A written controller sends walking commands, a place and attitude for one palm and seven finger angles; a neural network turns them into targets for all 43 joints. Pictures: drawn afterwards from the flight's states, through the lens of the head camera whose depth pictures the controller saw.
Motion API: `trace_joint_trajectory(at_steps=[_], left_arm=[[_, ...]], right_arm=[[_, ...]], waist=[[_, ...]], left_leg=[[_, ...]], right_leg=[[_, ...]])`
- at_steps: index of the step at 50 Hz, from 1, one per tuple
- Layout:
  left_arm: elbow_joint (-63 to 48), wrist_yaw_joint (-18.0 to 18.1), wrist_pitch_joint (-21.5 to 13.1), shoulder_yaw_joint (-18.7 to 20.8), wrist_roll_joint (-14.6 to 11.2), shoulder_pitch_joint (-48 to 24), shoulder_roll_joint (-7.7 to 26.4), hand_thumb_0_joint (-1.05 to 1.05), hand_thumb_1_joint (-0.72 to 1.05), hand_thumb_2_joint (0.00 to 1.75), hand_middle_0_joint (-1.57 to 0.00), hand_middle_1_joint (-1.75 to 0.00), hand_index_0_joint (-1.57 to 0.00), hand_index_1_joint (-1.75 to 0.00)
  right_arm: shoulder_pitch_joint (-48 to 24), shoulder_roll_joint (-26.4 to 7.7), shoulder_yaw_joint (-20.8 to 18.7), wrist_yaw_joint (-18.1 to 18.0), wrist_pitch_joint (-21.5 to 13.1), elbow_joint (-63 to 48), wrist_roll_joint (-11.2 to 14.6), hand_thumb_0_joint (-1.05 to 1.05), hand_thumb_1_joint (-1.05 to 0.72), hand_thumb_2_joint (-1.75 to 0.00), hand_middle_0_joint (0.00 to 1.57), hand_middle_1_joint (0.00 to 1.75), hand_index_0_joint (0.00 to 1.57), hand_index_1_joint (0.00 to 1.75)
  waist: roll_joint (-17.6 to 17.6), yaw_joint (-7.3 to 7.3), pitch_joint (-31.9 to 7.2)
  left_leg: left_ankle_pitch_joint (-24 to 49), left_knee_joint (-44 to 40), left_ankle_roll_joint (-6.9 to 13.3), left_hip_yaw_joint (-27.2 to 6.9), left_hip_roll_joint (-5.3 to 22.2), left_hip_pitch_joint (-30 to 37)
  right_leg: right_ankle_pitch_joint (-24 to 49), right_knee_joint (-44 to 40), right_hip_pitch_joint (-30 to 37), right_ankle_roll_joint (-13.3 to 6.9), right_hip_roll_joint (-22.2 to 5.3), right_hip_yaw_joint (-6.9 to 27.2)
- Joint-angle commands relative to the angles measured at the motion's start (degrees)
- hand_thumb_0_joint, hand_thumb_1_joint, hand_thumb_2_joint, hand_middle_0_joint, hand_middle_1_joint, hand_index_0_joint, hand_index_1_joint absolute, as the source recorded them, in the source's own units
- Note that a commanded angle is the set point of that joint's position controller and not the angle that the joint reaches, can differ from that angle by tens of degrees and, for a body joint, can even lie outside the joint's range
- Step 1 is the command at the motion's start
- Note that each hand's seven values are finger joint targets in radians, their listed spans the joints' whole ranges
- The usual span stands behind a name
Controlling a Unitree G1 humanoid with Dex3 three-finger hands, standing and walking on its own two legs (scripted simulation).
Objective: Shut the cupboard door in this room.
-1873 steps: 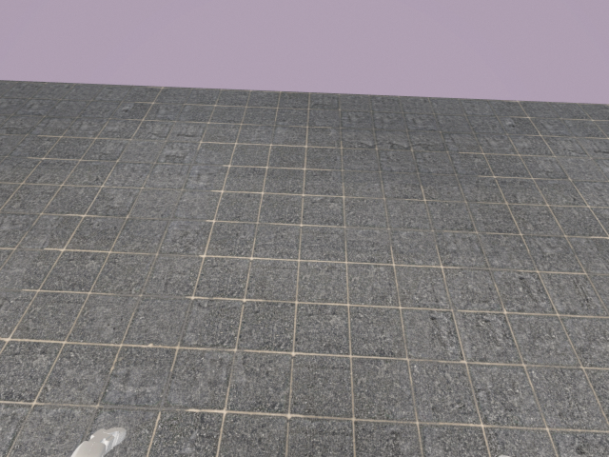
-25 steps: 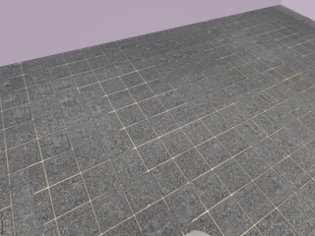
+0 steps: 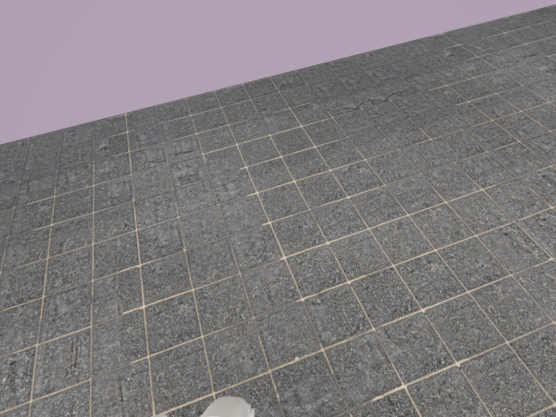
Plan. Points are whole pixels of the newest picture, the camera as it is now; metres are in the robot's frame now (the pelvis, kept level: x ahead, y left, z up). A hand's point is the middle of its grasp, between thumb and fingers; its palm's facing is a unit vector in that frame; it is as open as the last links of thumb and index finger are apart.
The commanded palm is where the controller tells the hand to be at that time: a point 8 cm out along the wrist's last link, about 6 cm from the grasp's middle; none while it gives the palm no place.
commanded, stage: turn or walk to find it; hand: left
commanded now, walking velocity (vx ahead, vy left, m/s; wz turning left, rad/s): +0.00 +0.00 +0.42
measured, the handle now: out of the picture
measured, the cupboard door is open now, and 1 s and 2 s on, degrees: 87 87 87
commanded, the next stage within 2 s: none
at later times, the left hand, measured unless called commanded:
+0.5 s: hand out of the picture -0.02 +0.27 -0.18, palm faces +0.27 -0.94 -0.23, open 7.4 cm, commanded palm none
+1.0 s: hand out of the picture -0.01 +0.20 -0.15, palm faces +0.41 -0.87 -0.28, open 7.4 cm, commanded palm none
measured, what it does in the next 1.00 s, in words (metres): steps on the spot, turning left: left foot, then right foot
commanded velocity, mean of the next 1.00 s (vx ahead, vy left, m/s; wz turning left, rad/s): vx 0.00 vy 0.00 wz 0.42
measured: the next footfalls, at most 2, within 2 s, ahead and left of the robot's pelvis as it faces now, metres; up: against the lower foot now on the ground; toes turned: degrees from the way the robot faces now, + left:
left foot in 0.28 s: +0.00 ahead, +0.15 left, +0.00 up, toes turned +12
right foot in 0.76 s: +0.06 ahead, -0.07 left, +0.00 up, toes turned +14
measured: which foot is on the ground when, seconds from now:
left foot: up 0.00-0.26, down 0.28-0.78, up 0.80-1.00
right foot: down 0.00-0.28, up 0.30-0.74, down 0.76-1.00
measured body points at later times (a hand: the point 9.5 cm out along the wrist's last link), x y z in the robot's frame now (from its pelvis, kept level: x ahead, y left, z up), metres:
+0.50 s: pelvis -0.02 +0.06 +0.00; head +0.01 +0.09 +0.45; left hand -0.04 +0.32 -0.16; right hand +0.14 -0.16 -0.13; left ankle -0.04 +0.14 -0.74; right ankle +0.00 -0.10 -0.66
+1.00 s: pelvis -0.01 -0.01 +0.00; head +0.04 -0.03 +0.45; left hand -0.03 +0.25 -0.13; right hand +0.12 -0.23 -0.17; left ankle -0.11 +0.14 -0.65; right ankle +0.02 -0.08 -0.74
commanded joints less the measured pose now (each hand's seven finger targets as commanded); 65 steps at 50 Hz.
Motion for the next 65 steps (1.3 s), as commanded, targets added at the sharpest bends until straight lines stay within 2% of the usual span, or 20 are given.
trace_joint_trajectory(at_steps=[1,8,12,13,14,15,22,32,36,37,39,40,41,43,47,56,61,62,63,65], left_arm=[[-2.63,0.84,-1.4,3.39,0.26,4.77,11.51,0.0,0.9,0.9,-0.2,-0.3,-0.2,-0.3],[-0.72,0.66,-0.74,4.39,1.03,7.7,14.48,0.0,0.9,0.9,-0.2,-0.3,-0.2,-0.3],[-0.21,0.43,-0.24,4.57,0.26,5.26,15.02,0.0,0.9,0.9,-0.2,-0.3,-0.2,-0.3],[-0.87,0.31,0.11,4.27,-0.25,5.73,13.38,0.0,0.9,0.9,-0.2,-0.3,-0.2,-0.3],[-2.61,-0.02,0.39,3.29,-0.53,5.57,9.47,0.0,0.9,0.9,-0.2,-0.3,-0.2,-0.3],[-3.57,0.28,1.05,2.46,-0.1,1.81,9.15,0.0,0.9,0.9,-0.2,-0.3,-0.2,-0.3],[-0.13,-0.64,1.58,3.15,-0.01,1.98,10.04,0.0,0.9,0.9,-0.2,-0.3,-0.2,-0.3],[-3.67,-0.23,1.3,2.51,-0.38,-3.21,8.44,0.0,0.9,0.9,-0.2,-0.3,-0.2,-0.3],[-3.0,-0.02,0.1,2.73,-0.78,0.95,8.55,0.0,0.9,0.9,-0.2,-0.3,-0.2,-0.3],[-2.54,0.17,-0.52,3.01,-0.63,3.0,10.32,0.0,0.9,0.9,-0.2,-0.3,-0.2,-0.3],[-2.1,0.86,-1.13,4.46,0.44,6.54,17.73,0.0,0.9,0.9,-0.2,-0.3,-0.2,-0.3],[-2.62,0.94,-0.88,4.03,0.12,5.95,16.68,0.0,0.9,0.9,-0.2,-0.3,-0.2,-0.3],[-3.31,1.26,-1.25,4.29,-0.02,2.35,14.37,0.0,0.9,0.9,-0.2,-0.3,-0.2,-0.3],[-4.66,1.22,-0.77,3.37,-0.08,-2.34,11.94,0.0,0.9,0.9,-0.2,-0.3,-0.2,-0.3],[-3.9,0.95,-1.35,3.22,0.12,0.13,11.1,0.0,0.9,0.9,-0.2,-0.3,-0.2,-0.3],[-1.36,0.7,-0.84,4.33,0.78,6.7,14.49,0.0,0.9,0.9,-0.2,-0.3,-0.2,-0.3],[-0.85,0.49,-0.14,4.73,0.17,4.28,15.03,0.0,0.9,0.9,-0.2,-0.3,-0.2,-0.3],[-1.44,0.36,0.21,4.38,-0.2,4.63,13.02,0.0,0.9,0.9,-0.2,-0.3,-0.2,-0.3],[-3.36,0.01,0.55,3.19,-0.53,4.29,9.04,0.0,0.9,0.9,-0.2,-0.3,-0.2,-0.3],[-3.54,0.29,1.56,2.83,0.08,0.17,9.61,0.0,0.9,0.9,-0.2,-0.3,-0.2,-0.3]], right_arm=[[-2.97,-2.37,0.17,-0.29,-1.01,-4.25,0.0,0.0,-0.9,-0.9,0.2,0.3,0.2,0.3],[-8.37,-1.0,1.62,-0.36,-2.18,-6.26,0.79,0.0,-0.9,-0.9,0.2,0.3,0.2,0.3],[-3.4,-2.51,1.48,-0.4,-3.11,-5.21,0.78,0.0,-0.9,-0.9,0.2,0.3,0.2,0.3],[-1.32,-5.99,0.82,-0.45,-3.75,-4.92,0.63,0.0,-0.9,-0.9,0.2,0.3,0.2,0.3],[0.99,-11.68,-0.71,-0.78,-4.1,-5.06,0.21,0.0,-0.9,-0.9,0.2,0.3,0.2,0.3],[3.26,-13.81,-1.07,-1.23,-3.3,-4.24,0.42,0.0,-0.9,-0.9,0.2,0.3,0.2,0.3],[-4.52,-7.81,0.84,-2.36,-4.17,-5.93,0.38,0.0,-0.9,-0.9,0.2,0.3,0.2,0.3],[-1.71,-7.94,-0.26,-1.92,-3.59,-5.87,-0.2,0.0,-0.9,-0.9,0.2,0.3,0.2,0.3],[-2.33,-7.43,-0.58,-1.86,-3.5,-6.08,0.11,0.0,-0.9,-0.9,0.2,0.3,0.2,0.3],[-2.29,-6.19,-0.46,-1.66,-3.64,-6.18,0.58,0.0,-0.9,-0.9,0.2,0.3,0.2,0.3],[-3.68,-1.89,0.2,-1.34,-3.71,-8.59,0.8,0.0,-0.9,-0.9,0.2,0.3,0.2,0.3],[-3.9,-3.95,-0.34,-1.44,-2.98,-8.36,0.47,0.0,-0.9,-0.9,0.2,0.3,0.2,0.3],[-2.03,-3.93,-0.53,-1.31,-2.11,-6.71,0.14,0.0,-0.9,-0.9,0.2,0.3,0.2,0.3],[-0.94,-3.38,-0.57,-0.65,-1.39,-4.71,-0.03,0.0,-0.9,-0.9,0.2,0.3,0.2,0.3],[-0.64,-2.15,-0.15,-0.15,-1.19,-3.99,0.09,0.0,-0.9,-0.9,0.2,0.3,0.2,0.3],[-7.95,-1.19,1.42,-0.26,-1.96,-6.06,0.65,0.0,-0.9,-0.9,0.2,0.3,0.2,0.3],[-3.1,-2.8,1.27,-0.34,-3.18,-5.33,0.62,0.0,-0.9,-0.9,0.2,0.3,0.2,0.3],[-0.77,-6.46,0.53,-0.36,-3.83,-5.12,0.5,0.0,-0.9,-0.9,0.2,0.3,0.2,0.3],[1.65,-12.3,-0.95,-0.79,-3.98,-5.31,0.17,0.0,-0.9,-0.9,0.2,0.3,0.2,0.3],[1.62,-11.84,-0.63,-1.63,-3.35,-4.38,0.16,0.0,-0.9,-0.9,0.2,0.3,0.2,0.3]], waist=[[-11.83,3.18,-2.98],[-13.9,5.39,-4.91],[-10.73,1.83,-8.05],[-2.44,0.35,-9.9],[14.18,-1.0,-10.18],[12.44,-2.32,-9.55],[4.34,1.91,-4.31],[6.86,0.28,-4.74],[5.88,2.55,-8.79],[2.28,3.54,-9.95],[-19.04,5.54,-9.44],[-12.51,5.04,-8.3],[-16.15,3.18,-6.54],[-11.12,1.2,-2.67],[-11.57,1.67,-2.55],[-13.46,5.07,-4.21],[-10.09,1.33,-7.11],[-0.06,0.07,-9.6],[16.11,-1.25,-8.92],[10.25,-1.58,-7.25]], left_leg=[[-1.95,-3.46,-0.9,1.4,1.58,-4.48],[-7.64,-22.67,0.36,6.35,1.02,3.39],[6.86,-40.98,1.68,7.97,0.43,17.56],[14.77,-45.89,3.46,2.47,5.15,26.01],[34.86,-47.32,10.27,-16.79,19.94,33.09],[42.48,-47.32,15.57,-17.17,24.09,29.16],[33.36,-48.34,12.21,-6.69,12.45,22.34],[29.23,-46.59,13.67,-13.79,11.75,19.54],[32.49,-40.28,10.96,-14.45,8.56,16.21],[26.15,-37.01,8.34,-13.09,6.16,11.39],[-14.19,-16.3,2.03,0.34,-4.85,-5.07],[-14.46,-7.02,2.3,-2.1,-2.82,-3.36],[-12.05,-2.04,2.12,-3.85,-1.02,-3.63],[-5.61,2.74,1.34,-1.62,0.2,-3.66],[-1.21,0.78,-0.19,0.92,0.86,-3.58],[-6.51,-19.5,0.01,6.1,0.93,2.5],[8.09,-40.83,1.71,8.23,0.7,18.11],[16.02,-46.44,3.8,0.09,6.54,26.22],[36.03,-48.13,10.8,-18.3,20.78,31.02],[35.4,-48.41,15.63,-14.66,21.59,25.55]], right_leg=[[19.89,-10.37,6.67,-3.73,-15.04,10.06],[28.08,-5.9,8.35,-5.67,-17.17,8.1],[22.82,2.06,2.91,-0.69,-15.18,3.15],[15.2,9.8,-4.3,2.28,-12.24,0.51],[-14.14,21.47,-19.38,6.68,-4.15,-1.27],[-22.52,28.28,-19.63,6.63,-3.03,3.71],[-6.42,34.75,-19.31,7.41,-2.05,8.29],[-9.35,17.61,-12.78,7.56,0.65,7.88],[1.32,-0.83,-0.66,6.64,2.48,6.75],[8.26,-7.73,7.08,6.05,-0.03,8.71],[26.51,-9.54,14.65,-4.34,-23.42,28.12],[27.12,-9.28,8.11,-7.52,-23.87,25.21],[21.11,-10.93,4.07,-7.08,-21.36,23.4],[17.03,-10.34,1.62,-4.57,-16.13,16.07],[19.33,-10.07,3.32,-2.79,-14.01,9.6],[29.5,-6.07,7.88,-5.28,-16.46,7.55],[21.65,2.7,1.32,-0.37,-15.3,2.72],[12.63,12.33,-5.48,2.67,-11.32,0.26],[-18.45,23.94,-19.82,6.97,-3.31,-0.68],[-19.36,32.43,-19.77,6.01,-3.82,6.72]])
